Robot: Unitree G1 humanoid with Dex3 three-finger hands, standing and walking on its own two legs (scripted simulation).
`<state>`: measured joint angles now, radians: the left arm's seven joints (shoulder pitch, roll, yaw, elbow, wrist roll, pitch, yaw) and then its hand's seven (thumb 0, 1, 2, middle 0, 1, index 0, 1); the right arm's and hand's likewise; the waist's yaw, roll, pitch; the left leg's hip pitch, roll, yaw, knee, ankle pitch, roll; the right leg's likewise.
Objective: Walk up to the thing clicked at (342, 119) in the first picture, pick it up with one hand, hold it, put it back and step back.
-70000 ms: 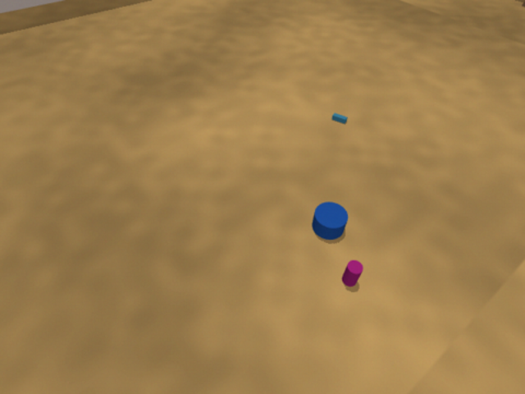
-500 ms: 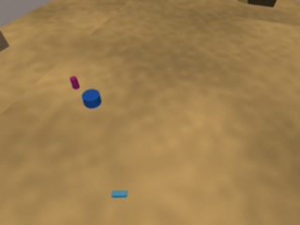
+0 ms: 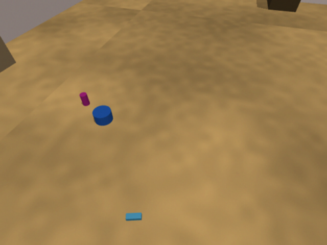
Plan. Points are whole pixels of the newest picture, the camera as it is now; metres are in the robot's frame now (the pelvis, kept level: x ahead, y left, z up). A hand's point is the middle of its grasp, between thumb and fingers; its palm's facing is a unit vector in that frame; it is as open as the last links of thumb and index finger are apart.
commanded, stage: stand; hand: left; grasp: from above
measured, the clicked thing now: (133, 216) +0.43 +0.19 -0.76
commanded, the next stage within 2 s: step back in 1.60 s
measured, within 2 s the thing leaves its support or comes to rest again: neither
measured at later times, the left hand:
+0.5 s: hand out of the picture +0.06 +0.22 -0.16, palm faces +0.00 -0.95 -0.31, open 7.4 cm
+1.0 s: hand out of the picture +0.07 +0.22 -0.16, palm faces -0.02 -0.95 -0.31, open 7.4 cm
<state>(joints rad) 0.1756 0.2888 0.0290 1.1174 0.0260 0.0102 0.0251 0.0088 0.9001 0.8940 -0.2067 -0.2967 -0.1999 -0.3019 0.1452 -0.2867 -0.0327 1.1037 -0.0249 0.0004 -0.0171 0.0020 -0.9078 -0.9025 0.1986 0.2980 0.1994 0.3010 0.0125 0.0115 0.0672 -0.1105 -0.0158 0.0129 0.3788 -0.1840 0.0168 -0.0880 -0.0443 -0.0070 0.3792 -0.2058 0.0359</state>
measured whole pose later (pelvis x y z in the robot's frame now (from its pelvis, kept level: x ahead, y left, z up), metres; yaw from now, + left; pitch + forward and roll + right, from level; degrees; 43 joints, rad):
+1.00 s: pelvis +0.01 -0.02 +0.00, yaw -1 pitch -3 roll +0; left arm 0.13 0.29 0.01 1.16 0.01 0.00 0.01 0.01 0.90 0.89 -0.21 -0.30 -0.20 -0.30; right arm 0.13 -0.30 -0.01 1.16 -0.01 0.00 -0.01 0.00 -0.91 -0.90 0.20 0.30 0.20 0.30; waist 0.00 0.00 0.06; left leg -0.10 0.01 0.02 0.33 -0.18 -0.01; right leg -0.08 -0.02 0.00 0.33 -0.20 0.01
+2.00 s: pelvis -0.05 +0.02 -0.01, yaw -2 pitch -2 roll -2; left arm 0.03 0.42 0.06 0.93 0.01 0.07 0.02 0.01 0.90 0.89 -0.21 -0.30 -0.20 -0.30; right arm 0.13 -0.36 -0.05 0.98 -0.02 0.03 0.01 0.00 -0.91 -0.90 0.20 0.30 0.20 0.30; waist -0.03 -0.04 0.20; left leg -0.29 -0.01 0.00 0.61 -0.28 0.05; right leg -0.43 0.10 0.14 0.99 -0.54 -0.03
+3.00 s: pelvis -0.33 +0.00 -0.01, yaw -3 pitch -2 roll -1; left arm 0.16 0.40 0.09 0.81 0.01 0.07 0.01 0.01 0.90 0.89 -0.21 -0.30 -0.20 -0.30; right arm 0.13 -0.36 -0.03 0.84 -0.03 0.02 -0.01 0.00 -0.90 -0.90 0.20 0.30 0.20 0.30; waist 0.02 -0.04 0.16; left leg -0.32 0.03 -0.03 0.60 -0.24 0.01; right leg -0.38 0.08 0.13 1.09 -0.51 0.02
